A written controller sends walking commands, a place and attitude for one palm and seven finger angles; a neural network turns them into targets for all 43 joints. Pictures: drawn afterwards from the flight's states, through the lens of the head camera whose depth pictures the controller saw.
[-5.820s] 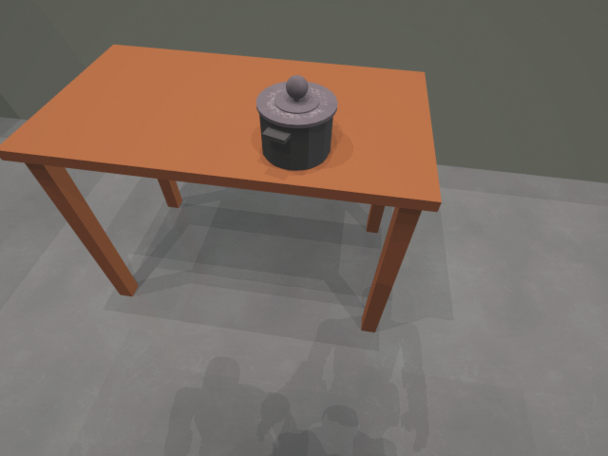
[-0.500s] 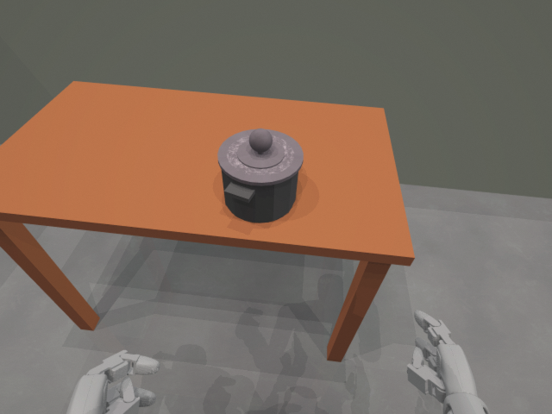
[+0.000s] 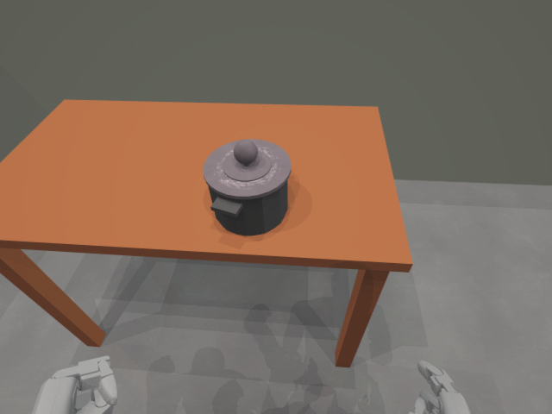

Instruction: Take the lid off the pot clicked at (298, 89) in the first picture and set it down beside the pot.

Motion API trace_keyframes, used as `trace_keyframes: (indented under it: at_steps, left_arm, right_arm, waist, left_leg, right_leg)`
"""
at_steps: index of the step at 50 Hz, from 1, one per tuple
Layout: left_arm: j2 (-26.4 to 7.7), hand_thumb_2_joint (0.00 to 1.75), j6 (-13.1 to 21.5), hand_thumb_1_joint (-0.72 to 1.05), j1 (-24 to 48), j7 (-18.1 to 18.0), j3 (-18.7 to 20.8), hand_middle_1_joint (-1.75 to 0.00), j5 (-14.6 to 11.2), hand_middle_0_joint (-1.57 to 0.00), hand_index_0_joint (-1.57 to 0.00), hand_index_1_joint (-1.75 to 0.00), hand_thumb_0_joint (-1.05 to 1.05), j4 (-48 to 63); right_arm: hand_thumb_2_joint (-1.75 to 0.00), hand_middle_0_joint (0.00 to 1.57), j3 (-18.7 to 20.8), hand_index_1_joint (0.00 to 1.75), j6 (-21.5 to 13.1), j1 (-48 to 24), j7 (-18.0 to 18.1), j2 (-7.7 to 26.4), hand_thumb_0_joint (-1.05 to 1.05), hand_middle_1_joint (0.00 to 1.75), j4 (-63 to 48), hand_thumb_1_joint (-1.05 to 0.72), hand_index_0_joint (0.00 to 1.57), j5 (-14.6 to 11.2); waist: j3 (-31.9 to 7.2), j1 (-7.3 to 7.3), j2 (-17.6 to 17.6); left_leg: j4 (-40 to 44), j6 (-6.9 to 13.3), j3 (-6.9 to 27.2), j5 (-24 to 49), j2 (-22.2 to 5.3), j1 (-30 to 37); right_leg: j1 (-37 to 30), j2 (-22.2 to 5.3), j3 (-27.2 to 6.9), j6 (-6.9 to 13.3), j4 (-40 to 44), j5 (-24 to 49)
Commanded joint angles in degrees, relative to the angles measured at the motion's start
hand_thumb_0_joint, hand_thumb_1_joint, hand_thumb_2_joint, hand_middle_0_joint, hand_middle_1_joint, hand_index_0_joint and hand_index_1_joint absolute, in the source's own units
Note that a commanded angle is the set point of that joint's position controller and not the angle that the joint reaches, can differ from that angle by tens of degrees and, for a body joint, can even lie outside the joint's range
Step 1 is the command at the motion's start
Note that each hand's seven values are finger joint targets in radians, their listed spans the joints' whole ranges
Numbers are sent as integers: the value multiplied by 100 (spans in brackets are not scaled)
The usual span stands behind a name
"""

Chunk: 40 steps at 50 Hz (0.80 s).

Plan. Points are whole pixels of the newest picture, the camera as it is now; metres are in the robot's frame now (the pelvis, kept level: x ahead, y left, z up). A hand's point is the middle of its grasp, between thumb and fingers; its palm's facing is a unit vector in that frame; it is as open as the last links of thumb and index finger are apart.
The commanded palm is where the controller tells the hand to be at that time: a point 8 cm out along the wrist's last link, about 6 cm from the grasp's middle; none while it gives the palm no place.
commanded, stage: raise the hand higher, near the body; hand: left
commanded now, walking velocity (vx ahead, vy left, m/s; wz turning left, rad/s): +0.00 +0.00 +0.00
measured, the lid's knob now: (245, 152) +0.54 +0.11 +0.09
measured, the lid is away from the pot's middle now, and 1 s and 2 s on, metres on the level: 0.00 0.00 0.00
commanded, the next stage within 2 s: reach forward and open the fingers in 0.54 s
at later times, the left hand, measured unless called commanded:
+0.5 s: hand (85, 353) +0.16 +0.25 +0.08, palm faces +0.32 -0.86 -0.41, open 3.1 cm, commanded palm +0.12 +0.28 +0.11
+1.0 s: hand (57, 327) +0.18 +0.28 +0.10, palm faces -0.12 -0.08 -0.99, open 3.1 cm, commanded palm +0.17 +0.28 +0.16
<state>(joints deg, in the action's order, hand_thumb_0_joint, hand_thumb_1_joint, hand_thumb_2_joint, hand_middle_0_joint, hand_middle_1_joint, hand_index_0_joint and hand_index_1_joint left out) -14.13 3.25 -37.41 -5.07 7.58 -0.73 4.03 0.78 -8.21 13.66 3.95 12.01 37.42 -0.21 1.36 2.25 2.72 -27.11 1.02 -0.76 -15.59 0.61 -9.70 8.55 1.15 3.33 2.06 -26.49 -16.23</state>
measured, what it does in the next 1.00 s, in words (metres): stands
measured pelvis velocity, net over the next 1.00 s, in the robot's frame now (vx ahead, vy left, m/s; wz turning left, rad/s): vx -0.01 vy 0.01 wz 0.00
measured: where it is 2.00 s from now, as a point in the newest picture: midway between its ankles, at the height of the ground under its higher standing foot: outside the picture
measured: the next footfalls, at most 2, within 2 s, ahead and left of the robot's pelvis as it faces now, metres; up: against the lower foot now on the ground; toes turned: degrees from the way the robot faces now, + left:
none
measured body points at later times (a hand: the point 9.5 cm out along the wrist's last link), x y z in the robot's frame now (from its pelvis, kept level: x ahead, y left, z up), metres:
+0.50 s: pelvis +0.01 +0.01 +0.00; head +0.00 -0.01 +0.45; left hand +0.14 +0.29 +0.10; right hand +0.21 -0.19 -0.08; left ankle -0.01 +0.11 -0.74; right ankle -0.02 -0.09 -0.74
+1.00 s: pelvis -0.01 +0.01 +0.00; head -0.01 -0.04 +0.45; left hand +0.19 +0.28 +0.15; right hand +0.20 -0.21 -0.10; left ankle -0.01 +0.11 -0.74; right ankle -0.02 -0.09 -0.74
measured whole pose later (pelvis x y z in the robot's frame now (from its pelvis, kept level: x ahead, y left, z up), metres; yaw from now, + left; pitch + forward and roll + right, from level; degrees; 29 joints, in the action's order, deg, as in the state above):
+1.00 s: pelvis -0.01 +0.01 +0.00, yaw +0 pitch +0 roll +0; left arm -34.0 -6.9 -24.3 2.9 5.1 43.5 18.4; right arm 0.1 5.8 6.1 0.6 16.6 33.1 -1.8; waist -1.1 3.7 8.2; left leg -27.7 2.3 -1.3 -14.7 1.7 -13.2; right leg 12.3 0.0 2.9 0.9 -27.6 -15.5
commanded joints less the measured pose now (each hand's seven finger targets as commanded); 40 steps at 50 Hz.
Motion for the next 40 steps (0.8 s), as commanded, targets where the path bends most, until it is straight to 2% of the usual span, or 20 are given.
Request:
trace_keyframes:
  at_steps: [1, 4, 7, 9, 10, 12, 17, 19, 22, 24, 29, 30, 32, 33, 34, 35, 36, 37, 39, 40]
  left_arm:
    - [-704, 90, 346, 90, -441, -76, 514, -150, -22, -130, -130, -150, 0, 1019]
    - [-897, 90, 428, 90, -251, -72, 671, -150, -33, -130, -130, -150, 0, 1418]
    - [-997, 90, 496, 90, -156, -124, 742, -150, -21, -130, -130, -150, 0, 2154]
    - [-915, 90, 423, 90, -304, -124, 762, -150, -25, -130, -130, -150, 0, 1890]
    - [-751, 90, 405, 90, -285, -98, 614, -150, -39, -130, -130, -150, 0, 1753]
    - [-767, 90, 407, 90, -201, -69, 613, -150, -34, -130, -130, -150, 0, 1784]
    - [-1034, 90, 505, 90, 154, -113, 801, -150, -58, -130, -130, -150, 0, 2566]
    - [-1139, 90, 463, 90, 118, -139, 969, -150, -72, -130, -130, -150, 0, 2551]
    - [-906, 90, 457, 90, 114, -107, 806, -150, -77, -130, -130, -150, 0, 2399]
    - [-910, 90, 480, 90, 287, -90, 775, -150, -83, -130, -130, -150, 0, 2548]
    - [-1301, 90, 538, 90, 453, -178, 1188, -150, -120, -130, -130, -150, 0, 2913]
    - [-1250, 90, 564, 90, 502, -177, 1154, -150, -115, -130, -130, -150, 0, 3001]
    - [-1185, 90, 586, 90, 533, -179, 1114, -150, -129, -130, -130, -150, 0, 2985]
    - [-2218, 89, 134, 88, 832, -361, 653, -149, 2418, -128, -128, -149, 0, 3149]
    - [-1726, 89, -177, 85, 836, -477, 573, -147, 2469, -125, -125, -147, 0, 3346]
    - [-1650, 90, -268, 83, 1130, -502, 442, -145, 2525, -123, -123, -145, 0, 3561]
    - [-1744, 90, -401, 80, 840, -537, 407, -143, 3114, -122, -122, -143, 0, 3241]
    - [-1992, 92, -564, 77, 492, -547, 529, -139, 3548, -120, -120, -139, 0, 3145]
    - [-2567, 95, -869, 71, 432, -460, 869, -129, 4082, -120, -120, -129, 0, 3038]
    - [-2805, 97, -927, 68, 899, -396, 873, -122, 4362, -120, -120, -122, 0, 3201]
  right_arm:
    - [-90, 20, 204, 30, -348, -861, 41, 525, 0, 30, -1008, -90, 20, -52]
    - [-90, 20, 214, 30, -342, -881, 36, 532, 0, 30, -1058, -90, 20, -54]
    - [-90, 20, 157, 30, -402, -845, 37, 482, 0, 30, -1128, -90, 20, -28]
    - [-90, 20, 163, 30, -364, -839, 16, 463, 0, 30, -1076, -90, 20, -25]
    - [-90, 20, 148, 30, -332, -832, 12, 463, 0, 30, -1093, -90, 20, -30]
    - [-90, 20, 163, 30, -280, -840, 7, 501, 0, 30, -1121, -90, 20, -35]
    - [-90, 20, 103, 30, -302, -812, -17, 505, 0, 30, -1233, -90, 20, -6]
    - [-90, 20, 91, 30, -272, -829, -30, 500, 0, 30, -1219, -90, 20, -5]
    - [-90, 20, 68, 30, -219, -833, -47, 488, 0, 30, -1216, -90, 20, -2]
    - [-90, 20, 53, 30, -212, -874, -84, 511, 0, 30, -1239, -90, 20, -16]
    - [-90, 20, 45, 30, -220, -879, -77, 540, 0, 30, -1252, -90, 20, -11]
    - [-90, 20, 23, 30, -228, -860, -81, 514, 0, 30, -1273, -90, 20, 2]
    - [-90, 20, 36, 30, -221, -872, -76, 513, 0, 30, -1264, -90, 20, -16]
    - [-90, 20, -56, 30, 115, -1023, -167, 949, 0, 30, -1267, -90, 20, 90]
    - [-90, 20, -20, 30, 308, -1186, -244, 735, 0, 30, -1492, -90, 20, 28]
    - [-90, 20, -33, 30, 388, -1128, -284, 765, 0, 30, -1532, -90, 20, 44]
    - [-90, 20, 51, 30, 468, -1104, -316, 801, 0, 30, -1454, -90, 20, 35]
    - [-90, 20, 66, 30, 595, -1158, -354, 858, 0, 30, -1485, -90, 20, 43]
    - [-90, 20, 37, 30, 882, -1436, -376, 909, 0, 30, -1565, -90, 20, -31]
    - [-90, 20, 1, 30, 995, -1473, -378, 929, 0, 30, -1635, -90, 20, -23]
  waist:
    - [-273, 100, -479]
    - [-257, 103, -301]
    - [-551, 141, 286]
    - [-351, 130, 49]
    - [-195, 85, -243]
    - [-119, 77, -232]
    - [-484, 115, 140]
    - [-475, 143, 97]
    - [-340, 115, -143]
    - [-198, 96, -4]
    - [-478, 180, -7]
    - [-595, 174, 25]
    - [-445, 155, 5]
    - [-286, 135, 357]
    - [-189, 145, 449]
    - [-261, 82, 441]
    - [-359, 235, 482]
    - [-651, 325, 464]
    - [-984, 405, 244]
    - [-1225, 350, 71]
  left_leg:
    - [232, 163, 2, 1455, -52, 277]
    - [246, 162, -10, 1420, -45, 355]
    - [289, 140, 17, 1754, -51, 610]
    - [294, 126, 51, 1821, -76, 542]
    - [315, 137, 54, 1817, -87, 491]
    - [328, 140, 29, 1750, -93, 491]
    - [373, 121, 86, 1826, -94, 684]
    - [374, 90, 121, 1894, -108, 659]
    - [414, 87, 133, 1930, -135, 616]
    - [419, 71, 151, 1808, -137, 579]
    - [441, 52, 203, 1843, -160, 626]
    - [454, 52, 192, 1852, -152, 644]
    - [467, 51, 169, 1808, -169, 643]
    - [300, 67, 50, 1920, -88, -96]
    - [299, 6, 65, 1926, -112, -205]
    - [292, -6, 74, 1889, -106, -241]
    - [261, -14, 74, 1698, -145, -181]
    - [233, 2, 56, 1611, -127, -217]
    - [186, 24, 24, 1456, -66, -298]
    - [173, 49, 15, 1355, -30, -333]
  right_leg:
    - [194, -235, -109, -174, 503, 1409]
    - [210, -243, -141, -170, 568, 1359]
    - [33, -256, -119, -137, 506, 1547]
    - [96, -218, -66, -140, 528, 1583]
    - [145, -208, -29, -155, 529, 1617]
    - [196, -207, -58, -163, 550, 1570]
    - [11, -228, -79, -143, 552, 1539]
    - [-30, -197, -77, -128, 546, 1567]
    - [9, -206, -28, -141, 532, 1560]
    - [86, -192, -43, -129, 564, 1426]
    - [-108, -190, -69, -121, 542, 1443]
    - [-178, -220, -58, -121, 531, 1444]
    - [-88, -220, -61, -127, 553, 1406]
    - [536, -84, -108, -109, 208, 1386]
    - [503, -107, 44, -34, 171, 1266]
    - [549, -116, 101, -14, 135, 1101]
    - [568, -65, -13, 5, 92, 857]
    - [474, -42, -79, 28, 87, 828]
    - [205, 13, -318, 66, 83, 948]
    - [131, -46, -322, 38, 61, 857]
